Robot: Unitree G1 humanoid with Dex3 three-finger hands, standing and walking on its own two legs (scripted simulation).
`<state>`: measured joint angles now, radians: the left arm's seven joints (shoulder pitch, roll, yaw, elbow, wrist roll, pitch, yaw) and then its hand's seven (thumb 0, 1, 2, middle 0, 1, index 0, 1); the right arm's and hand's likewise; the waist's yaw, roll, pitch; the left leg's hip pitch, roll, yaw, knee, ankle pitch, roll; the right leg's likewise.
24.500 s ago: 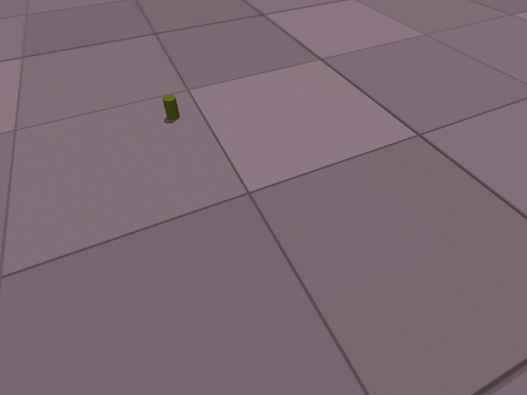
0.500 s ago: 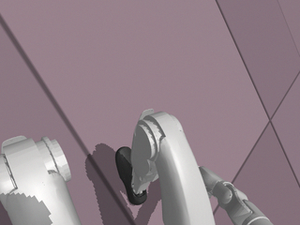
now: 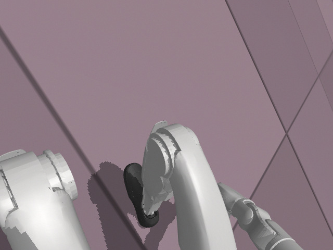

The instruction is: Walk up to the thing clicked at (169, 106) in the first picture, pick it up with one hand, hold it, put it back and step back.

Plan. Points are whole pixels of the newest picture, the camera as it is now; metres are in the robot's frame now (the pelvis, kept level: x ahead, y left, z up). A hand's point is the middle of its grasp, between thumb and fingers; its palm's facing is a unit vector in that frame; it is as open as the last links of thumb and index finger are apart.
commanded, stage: open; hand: left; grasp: from the side
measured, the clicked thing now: out of the picture +0.43 +0.33 -0.21
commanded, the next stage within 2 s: withdraw in 0.30 s
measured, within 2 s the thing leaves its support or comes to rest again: neither
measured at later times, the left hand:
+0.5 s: hand out of the picture +0.43 +0.34 -0.17, palm faces +0.55 -0.84 +0.00, open 17.1 cm
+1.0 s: hand out of the picture +0.38 +0.41 -0.10, palm faces +0.46 -0.88 -0.14, open 17.6 cm
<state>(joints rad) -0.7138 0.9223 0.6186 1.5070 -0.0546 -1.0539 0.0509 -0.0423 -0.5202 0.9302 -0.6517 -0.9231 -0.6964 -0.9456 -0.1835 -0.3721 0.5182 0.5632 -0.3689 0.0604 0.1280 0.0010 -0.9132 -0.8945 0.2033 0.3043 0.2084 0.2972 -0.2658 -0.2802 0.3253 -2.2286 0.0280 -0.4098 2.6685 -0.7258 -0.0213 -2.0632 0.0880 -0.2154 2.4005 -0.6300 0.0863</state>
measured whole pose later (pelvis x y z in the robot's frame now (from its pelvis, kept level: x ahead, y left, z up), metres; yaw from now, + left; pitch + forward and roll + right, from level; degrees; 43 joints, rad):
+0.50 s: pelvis +0.00 +0.00 +0.00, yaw +0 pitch +13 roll -18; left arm -0.73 0.93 0.61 1.53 -0.07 -1.08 0.04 -0.02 -0.61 0.10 -0.20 -0.14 -0.20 -0.14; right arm -0.19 -0.37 0.53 0.54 -0.37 0.08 0.13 0.00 -0.91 -0.90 0.20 0.31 0.21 0.30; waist -0.27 -0.28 0.32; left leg -2.22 0.04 -0.41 2.66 -0.72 -0.02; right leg -2.06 0.09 -0.22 2.39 -0.62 0.09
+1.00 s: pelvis +0.00 +0.00 +0.02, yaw +3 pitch +21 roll -15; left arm -0.63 0.86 0.61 1.20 -0.02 -0.67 -0.16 -0.02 -0.57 0.05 -0.06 -0.05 -0.06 -0.04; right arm -0.04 -0.34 0.29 0.59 -0.18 0.10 0.11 0.00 -0.89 -0.90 0.20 0.31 0.21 0.30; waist -0.16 -0.15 0.12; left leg -2.27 0.04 -0.30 2.55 -0.69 0.00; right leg -2.11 0.05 -0.15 2.35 -0.64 0.05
